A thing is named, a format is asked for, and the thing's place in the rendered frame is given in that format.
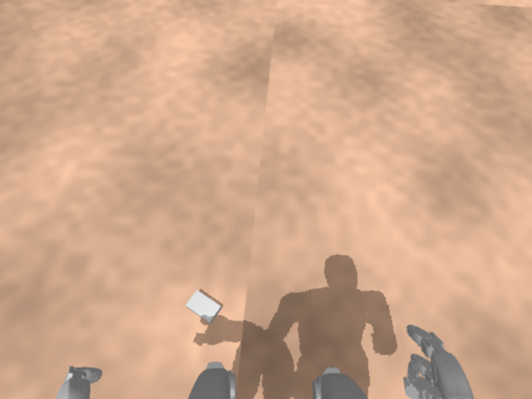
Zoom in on small box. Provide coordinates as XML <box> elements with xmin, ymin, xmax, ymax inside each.
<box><xmin>185</xmin><ymin>290</ymin><xmax>221</xmax><ymax>324</ymax></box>

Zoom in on left robot hand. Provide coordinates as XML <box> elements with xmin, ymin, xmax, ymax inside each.
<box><xmin>56</xmin><ymin>367</ymin><xmax>102</xmax><ymax>399</ymax></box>

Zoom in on right robot hand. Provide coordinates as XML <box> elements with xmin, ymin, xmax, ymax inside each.
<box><xmin>403</xmin><ymin>325</ymin><xmax>474</xmax><ymax>399</ymax></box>

